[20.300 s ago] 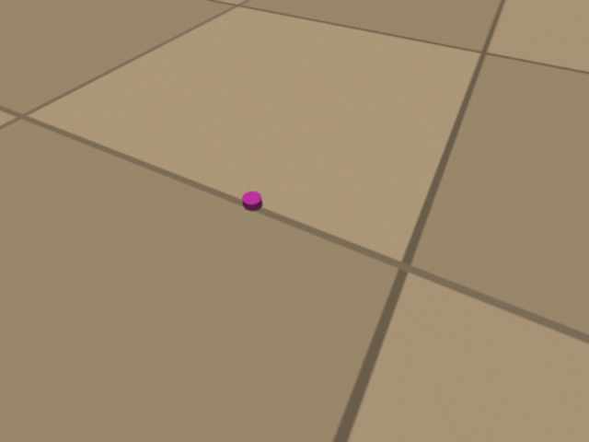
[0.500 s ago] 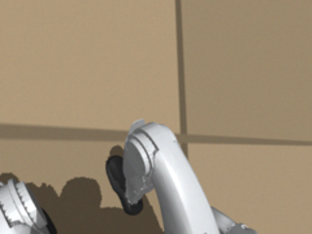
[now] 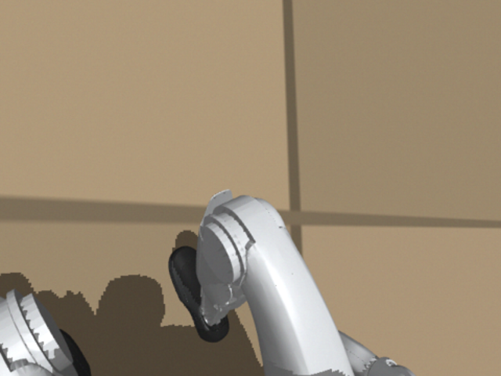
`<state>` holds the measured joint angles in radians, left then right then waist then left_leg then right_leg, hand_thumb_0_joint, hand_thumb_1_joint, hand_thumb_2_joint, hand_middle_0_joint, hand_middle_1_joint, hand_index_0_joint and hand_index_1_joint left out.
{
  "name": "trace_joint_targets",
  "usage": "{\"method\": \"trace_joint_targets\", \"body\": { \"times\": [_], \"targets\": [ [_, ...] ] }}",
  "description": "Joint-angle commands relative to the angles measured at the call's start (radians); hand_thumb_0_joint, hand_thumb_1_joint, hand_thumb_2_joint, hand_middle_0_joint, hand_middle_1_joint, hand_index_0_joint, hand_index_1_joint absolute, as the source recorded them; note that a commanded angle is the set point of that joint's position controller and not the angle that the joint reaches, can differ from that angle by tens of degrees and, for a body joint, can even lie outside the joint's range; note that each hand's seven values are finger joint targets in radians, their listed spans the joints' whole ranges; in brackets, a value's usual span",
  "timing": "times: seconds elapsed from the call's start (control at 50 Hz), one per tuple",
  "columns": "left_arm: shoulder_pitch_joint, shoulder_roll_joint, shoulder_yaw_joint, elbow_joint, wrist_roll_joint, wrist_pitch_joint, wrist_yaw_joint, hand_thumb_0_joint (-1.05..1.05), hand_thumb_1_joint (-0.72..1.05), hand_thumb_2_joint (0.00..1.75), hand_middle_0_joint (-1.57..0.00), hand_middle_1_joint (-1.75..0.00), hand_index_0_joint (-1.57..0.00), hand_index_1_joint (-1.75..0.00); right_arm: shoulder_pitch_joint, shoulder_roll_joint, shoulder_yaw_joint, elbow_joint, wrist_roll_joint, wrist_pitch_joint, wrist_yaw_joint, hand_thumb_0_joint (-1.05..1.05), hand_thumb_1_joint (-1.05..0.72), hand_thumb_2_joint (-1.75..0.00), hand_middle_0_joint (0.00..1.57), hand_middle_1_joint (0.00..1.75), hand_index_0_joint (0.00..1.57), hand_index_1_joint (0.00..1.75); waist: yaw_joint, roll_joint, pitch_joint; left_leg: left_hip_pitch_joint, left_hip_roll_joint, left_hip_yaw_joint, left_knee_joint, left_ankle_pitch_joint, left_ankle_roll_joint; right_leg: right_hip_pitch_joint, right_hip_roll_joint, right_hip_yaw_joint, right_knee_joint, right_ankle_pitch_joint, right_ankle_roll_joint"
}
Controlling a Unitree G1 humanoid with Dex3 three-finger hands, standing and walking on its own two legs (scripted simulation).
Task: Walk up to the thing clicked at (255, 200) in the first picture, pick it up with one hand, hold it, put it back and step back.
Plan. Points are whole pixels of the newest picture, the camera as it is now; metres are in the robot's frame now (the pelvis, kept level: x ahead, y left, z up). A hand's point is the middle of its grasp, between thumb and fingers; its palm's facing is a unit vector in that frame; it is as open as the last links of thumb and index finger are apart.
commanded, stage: close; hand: left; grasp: from above
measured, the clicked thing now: out of the picture +0.46 +0.33 -0.29
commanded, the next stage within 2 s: settle in 0.54 s
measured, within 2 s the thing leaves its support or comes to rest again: leaves its support in 0.94 s
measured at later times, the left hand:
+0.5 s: hand out of the picture +0.45 +0.32 -0.26, palm faces -0.44 -0.16 -0.89, open 11.3 cm
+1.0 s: hand out of the picture +0.46 +0.33 -0.25, palm faces -0.41 -0.18 -0.89, open 11.2 cm
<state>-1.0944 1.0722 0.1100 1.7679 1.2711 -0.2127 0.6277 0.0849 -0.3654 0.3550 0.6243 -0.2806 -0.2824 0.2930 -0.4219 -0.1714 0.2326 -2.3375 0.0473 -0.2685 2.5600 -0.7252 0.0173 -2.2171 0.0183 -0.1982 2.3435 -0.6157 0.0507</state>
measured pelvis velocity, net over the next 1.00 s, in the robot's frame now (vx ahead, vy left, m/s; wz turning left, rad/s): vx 0.00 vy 0.00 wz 0.00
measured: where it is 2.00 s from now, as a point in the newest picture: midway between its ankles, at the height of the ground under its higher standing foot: (149, 352)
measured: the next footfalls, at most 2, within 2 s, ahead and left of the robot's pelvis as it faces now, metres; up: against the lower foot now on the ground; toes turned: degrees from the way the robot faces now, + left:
none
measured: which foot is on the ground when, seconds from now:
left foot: down 0.00-1.00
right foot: down 0.00-1.00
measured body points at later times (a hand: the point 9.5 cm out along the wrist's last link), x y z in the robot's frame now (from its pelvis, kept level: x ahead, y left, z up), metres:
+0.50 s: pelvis +0.00 +0.00 +0.00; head +0.28 +0.14 +0.32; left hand +0.47 +0.33 -0.21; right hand +0.05 -0.24 -0.04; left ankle +0.06 +0.12 -0.27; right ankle +0.13 -0.12 -0.27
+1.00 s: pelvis +0.00 +0.00 +0.00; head +0.28 +0.14 +0.32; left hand +0.47 +0.34 -0.20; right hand +0.05 -0.24 -0.04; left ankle +0.06 +0.12 -0.27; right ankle +0.13 -0.12 -0.27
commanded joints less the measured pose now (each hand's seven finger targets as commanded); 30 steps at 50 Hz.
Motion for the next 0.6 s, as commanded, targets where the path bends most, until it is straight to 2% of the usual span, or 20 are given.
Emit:
{"method": "trace_joint_targets", "body": {
  "times": [0.0, 0.04, 0.08, 0.12, 0.16, 0.18, 0.2, 0.22, 0.24, 0.26, 0.32, 0.34, 0.36, 0.4, 0.42, 0.46, 0.48, 0.52, 0.56, 0.58],
  "targets": [
    [-0.199, 0.191, -0.009, -0.083, -0.022, -0.011, 0.026, 0.0, -0.04, 0.74, -0.37, -0.92, -0.4, -0.88, 0.201, -0.342, -0.096, 0.02, 0.001, 0.003, -0.013, 0.0, -0.9, -0.9, 0.2, 0.3, 0.2, 0.3, -0.063, 0.553, -0.624, 0.462, 0.015, 0.091, -0.267, 0.241, -0.016, 0.382, 0.054, -0.088, -0.176, 0.248, -0.053],
    [-0.225, 0.203, -0.007, -0.111, -0.028, -0.019, 0.028, 0.0, 0.0, 0.75, -0.4, -0.91, -0.43, -0.88, 0.188, -0.343, -0.097, 0.015, 0.005, 0.006, -0.018, 0.0, -0.89, -0.9, 0.2, 0.3, 0.2, 0.3, -0.055, 0.539, -0.632, 0.455, 0.015, 0.085, -0.272, 0.214, -0.015, 0.373, 0.055, -0.091, -0.181, 0.225, -0.053],
    [-0.213, 0.224, 0.001, -0.113, -0.019, -0.023, 0.028, 0.0, 0.02, 0.75, -0.42, -0.91, -0.45, -0.88, 0.193, -0.346, -0.103, 0.014, 0.005, 0.013, -0.024, 0.0, -0.9, -0.9, 0.2, 0.3, 0.2, 0.3, -0.044, 0.559, -0.663, 0.471, 0.018, 0.089, -0.274, 0.226, -0.018, 0.4, 0.06, -0.083, -0.185, 0.237, -0.055],
    [-0.21, 0.184, -0.019, -0.094, -0.022, -0.021, 0.025, 0.0, 0.05, 0.77, -0.43, -0.94, -0.47, -0.9, 0.189, -0.338, -0.1, 0.016, 0.003, 0.006, -0.021, 0.0, -0.9, -0.9, 0.2, 0.3, 0.2, 0.3, -0.053, 0.562, -0.621, 0.458, 0.016, 0.09, -0.27, 0.213, -0.018, 0.373, 0.056, -0.087, -0.174, 0.225, -0.055],
    [-0.202, 0.178, -0.029, -0.105, -0.029, -0.022, 0.023, 0.0, 0.08, 0.79, -0.47, -0.92, -0.5, -0.89, 0.187, -0.339, -0.095, 0.006, 0.007, 0.002, -0.022, 0.0, -0.89, -0.9, 0.2, 0.3, 0.2, 0.3, -0.059, 0.527, -0.618, 0.457, 0.015, 0.091, -0.262, 0.203, -0.013, 0.372, 0.057, -0.088, -0.182, 0.222, -0.05],
    [-0.241, 0.221, 0.0, -0.147, -0.028, -0.029, 0.033, 0.0, 0.11, 0.8, -0.5, -0.92, -0.52, -0.89, 0.199, -0.343, -0.102, 0.029, 0.007, 0.008, -0.027, 0.0, -0.89, -0.9, 0.2, 0.3, 0.2, 0.3, -0.049, 0.567, -0.653, 0.471, 0.019, 0.085, -0.28, 0.215, -0.018, 0.376, 0.058, -0.09, -0.19, 0.224, -0.056],
    [-0.224, 0.224, -0.004, -0.123, -0.014, -0.024, 0.033, 0.0, 0.13, 0.78, -0.52, -0.89, -0.54, -0.86, 0.202, -0.353, -0.111, 0.017, 0.005, 0.01, -0.028, 0.0, -0.9, -0.9, 0.2, 0.3, 0.2, 0.3, -0.05, 0.589, -0.656, 0.493, 0.02, 0.086, -0.284, 0.225, -0.021, 0.384, 0.058, -0.082, -0.183, 0.236, -0.058],
    [-0.233, 0.216, -0.001, -0.143, -0.015, -0.024, 0.03, 0.0, 0.14, 0.76, -0.52, -0.88, -0.55, -0.85, 0.205, -0.336, -0.098, 0.022, 0.006, 0.009, -0.023, 0.0, -0.89, -0.9, 0.2, 0.3, 0.2, 0.3, -0.044, 0.594, -0.662, 0.5, 0.022, 0.079, -0.278, 0.245, -0.024, 0.375, 0.052, -0.089, -0.167, 0.248, -0.056],
    [-0.195, 0.188, -0.014, -0.093, -0.01, -0.017, 0.03, 0.0, 0.13, 0.77, -0.51, -0.89, -0.54, -0.86, 0.202, -0.338, -0.1, 0.023, 0.001, 0.01, -0.023, 0.0, -0.89, -0.9, 0.2, 0.3, 0.2, 0.3, -0.052, 0.575, -0.645, 0.502, 0.022, 0.078, -0.279, 0.252, -0.025, 0.372, 0.056, -0.092, -0.165, 0.256, -0.055],
    [-0.204, 0.171, -0.03, -0.092, -0.018, -0.018, 0.029, 0.0, 0.16, 0.78, -0.53, -0.9, -0.56, -0.87, 0.18, -0.335, -0.096, 0.016, 0.002, 0.009, -0.023, 0.0, -0.89, -0.9, 0.2, 0.3, 0.2, 0.3, -0.06, 0.544, -0.623, 0.459, 0.019, 0.083, -0.27, 0.216, -0.021, 0.375, 0.06, -0.092, -0.173, 0.231, -0.053],
    [-0.211, 0.187, -0.022, -0.094, -0.013, -0.017, 0.033, 0.0, 0.2, 0.79, -0.57, -0.89, -0.59, -0.86, 0.205, -0.348, -0.105, 0.02, 0.0, 0.01, -0.026, 0.0, -0.89, -0.9, 0.2, 0.3, 0.2, 0.3, -0.062, 0.571, -0.617, 0.478, 0.017, 0.086, -0.287, 0.213, -0.022, 0.366, 0.059, -0.09, -0.18, 0.227, -0.057],
    [-0.244, 0.197, -0.017, -0.13, -0.014, -0.018, 0.032, 0.0, 0.22, 0.79, -0.58, -0.89, -0.6, -0.86, 0.186, -0.338, -0.101, 0.026, 0.008, 0.008, -0.025, 0.0, -0.89, -0.9, 0.2, 0.3, 0.2, 0.3, -0.049, 0.593, -0.629, 0.487, 0.021, 0.073, -0.289, 0.218, -0.028, 0.338, 0.053, -0.095, -0.164, 0.222, -0.059],
    [-0.211, 0.184, -0.03, -0.081, -0.011, -0.011, 0.03, 0.0, 0.24, 0.79, -0.59, -0.89, -0.62, -0.86, 0.178, -0.342, -0.103, 0.02, 0.005, 0.007, -0.028, 0.0, -0.89, -0.9, 0.2, 0.3, 0.2, 0.3, -0.056, 0.579, -0.608, 0.478, 0.02, 0.077, -0.291, 0.203, -0.026, 0.351, 0.057, -0.089, -0.171, 0.216, -0.06],
    [-0.226, 0.166, -0.036, -0.106, -0.015, -0.013, 0.029, 0.0, 0.27, 0.76, -0.61, -0.88, -0.64, -0.85, 0.18, -0.342, -0.097, 0.017, 0.007, 0.003, -0.022, 0.0, -0.89, -0.9, 0.2, 0.3, 0.2, 0.3, -0.06, 0.577, -0.601, 0.488, 0.022, 0.067, -0.287, 0.215, -0.028, 0.326, 0.047, -0.099, -0.159, 0.222, -0.055],
    [-0.227, 0.181, -0.028, -0.092, -0.015, -0.014, 0.034, 0.0, 0.29, 0.76, -0.62, -0.89, -0.66, -0.85, 0.185, -0.345, -0.097, 0.021, 0.001, 0.008, -0.025, 0.0, -0.89, -0.9, 0.2, 0.3, 0.2, 0.3, -0.062, 0.574, -0.618, 0.477, 0.022, 0.07, -0.29, 0.215, -0.025, 0.343, 0.057, -0.099, -0.174, 0.223, -0.058],
    [-0.217, 0.168, -0.047, -0.085, -0.019, -0.009, 0.027, 0.0, 0.32, 0.79, -0.67, -0.86, -0.69, -0.84, 0.179, -0.346, -0.094, 0.008, 0.006, 0.002, -0.025, 0.0, -0.89, -0.9, 0.2, 0.3, 0.2, 0.3, -0.072, 0.536, -0.59, 0.46, 0.019, 0.078, -0.28, 0.195, -0.02, 0.354, 0.054, -0.091, -0.178, 0.216, -0.053],
    [-0.226, 0.191, -0.033, -0.096, -0.015, -0.008, 0.033, 0.0, 0.34, 0.81, -0.68, -0.88, -0.7, -0.86, 0.186, -0.348, -0.095, 0.013, 0.006, 0.005, -0.027, 0.0, -0.89, -0.9, 0.2, 0.3, 0.2, 0.3, -0.063, 0.547, -0.606, 0.461, 0.019, 0.082, -0.28, 0.202, -0.02, 0.361, 0.057, -0.089, -0.187, 0.222, -0.053],
    [-0.222, 0.178, -0.033, -0.096, -0.017, -0.007, 0.03, 0.0, 0.38, 0.77, -0.7, -0.85, -0.73, -0.83, 0.19, -0.339, -0.091, 0.021, 0.003, 0.002, -0.024, 0.0, -0.89, -0.9, 0.2, 0.3, 0.2, 0.3, -0.059, 0.566, -0.604, 0.477, 0.022, 0.074, -0.286, 0.213, -0.024, 0.342, 0.049, -0.092, -0.174, 0.222, -0.053],
    [-0.209, 0.155, -0.051, -0.071, -0.017, -0.005, 0.027, 0.0, 0.39, 0.8, -0.72, -0.86, -0.74, -0.84, 0.179, -0.342, -0.088, 0.009, 0.002, 0.0, -0.02, 0.0, -0.89, -0.9, 0.2, 0.3, 0.2, 0.3, -0.072, 0.545, -0.582, 0.465, 0.021, 0.072, -0.282, 0.199, -0.023, 0.338, 0.048, -0.095, -0.171, 0.217, -0.052],
    [-0.218, 0.165, -0.045, -0.085, -0.021, -0.006, 0.028, 0.0, 0.4, 0.79, -0.72, -0.87, -0.74, -0.84, 0.188, -0.349, -0.089, 0.013, 0.002, 0.002, -0.021, 0.0, -0.89, -0.9, 0.2, 0.3, 0.2, 0.3, -0.073, 0.548, -0.591, 0.471, 0.025, 0.065, -0.291, 0.21, -0.024, 0.338, 0.051, -0.098, -0.173, 0.22, -0.052]
  ]
}}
